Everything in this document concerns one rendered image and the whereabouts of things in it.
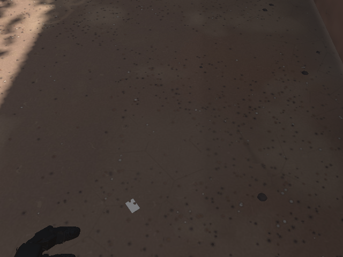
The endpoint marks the robot left hand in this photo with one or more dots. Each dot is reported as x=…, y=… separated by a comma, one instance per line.
x=46, y=239

